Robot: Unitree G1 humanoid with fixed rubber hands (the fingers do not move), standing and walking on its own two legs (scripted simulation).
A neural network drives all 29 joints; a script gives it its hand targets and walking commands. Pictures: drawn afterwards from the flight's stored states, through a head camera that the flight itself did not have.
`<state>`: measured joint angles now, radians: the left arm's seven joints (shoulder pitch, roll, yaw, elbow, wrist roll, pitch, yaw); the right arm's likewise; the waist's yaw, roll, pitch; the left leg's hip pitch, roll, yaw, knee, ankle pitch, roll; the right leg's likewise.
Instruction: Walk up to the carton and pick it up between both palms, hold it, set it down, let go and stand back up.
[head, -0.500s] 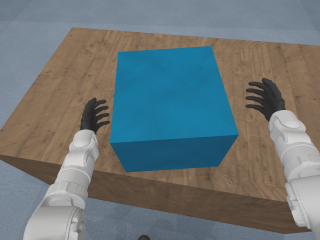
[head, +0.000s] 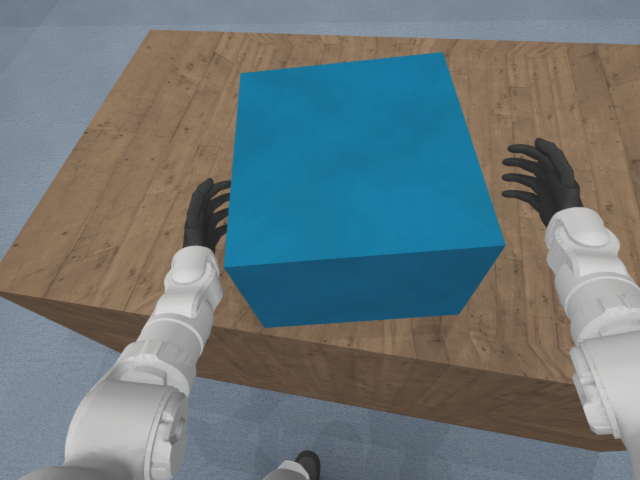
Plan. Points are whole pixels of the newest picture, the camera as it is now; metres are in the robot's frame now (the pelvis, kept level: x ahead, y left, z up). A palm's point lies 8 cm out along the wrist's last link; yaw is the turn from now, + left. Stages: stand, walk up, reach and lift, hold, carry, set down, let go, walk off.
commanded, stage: reach and lift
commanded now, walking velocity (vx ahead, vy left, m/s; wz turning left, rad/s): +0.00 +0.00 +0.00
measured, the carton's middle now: (350, 194) +0.50 +0.10 -0.01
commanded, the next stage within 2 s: none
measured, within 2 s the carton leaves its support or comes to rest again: neither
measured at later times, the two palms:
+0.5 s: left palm (210, 245) +0.37 +0.25 +0.02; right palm (512, 207) +0.49 -0.11 +0.03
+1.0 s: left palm (211, 245) +0.37 +0.25 +0.02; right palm (514, 203) +0.49 -0.11 +0.04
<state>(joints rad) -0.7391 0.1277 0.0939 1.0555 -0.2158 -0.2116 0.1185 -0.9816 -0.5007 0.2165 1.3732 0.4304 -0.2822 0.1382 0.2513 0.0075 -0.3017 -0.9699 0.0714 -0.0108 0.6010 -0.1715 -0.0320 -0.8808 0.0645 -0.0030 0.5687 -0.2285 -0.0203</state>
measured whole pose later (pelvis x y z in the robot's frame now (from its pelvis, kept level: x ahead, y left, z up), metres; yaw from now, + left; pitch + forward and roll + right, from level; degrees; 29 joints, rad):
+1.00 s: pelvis +0.00 +0.00 +0.01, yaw +1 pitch +28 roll -2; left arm -0.74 0.04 0.19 1.07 -0.10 -0.23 0.17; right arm -0.99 -0.35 0.04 1.41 0.26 -0.28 0.09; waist 0.23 0.00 -0.28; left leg -0.90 0.07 -0.01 0.57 -0.16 -0.03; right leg -0.81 0.06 -0.02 0.53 -0.22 -0.02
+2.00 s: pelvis +0.02 -0.01 +0.02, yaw +2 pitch +26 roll -1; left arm -0.59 -0.02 0.39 1.00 0.06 -0.39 0.09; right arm -0.89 -0.25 -0.24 1.42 -0.14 -0.51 0.02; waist 0.19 -0.01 -0.22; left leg -0.71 0.07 0.04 0.35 -0.09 -0.03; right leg -0.62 0.04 -0.04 0.33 -0.16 -0.03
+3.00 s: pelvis -0.01 -0.01 +0.03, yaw +4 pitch +14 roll -1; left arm -0.65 0.12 0.13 0.97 -0.13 -0.12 0.11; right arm -0.75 -0.21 -0.13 1.12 0.14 -0.17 -0.02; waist 0.09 -0.03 -0.21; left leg -0.53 0.05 0.01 0.36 -0.07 -0.02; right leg -0.44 0.02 -0.08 0.37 -0.17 -0.03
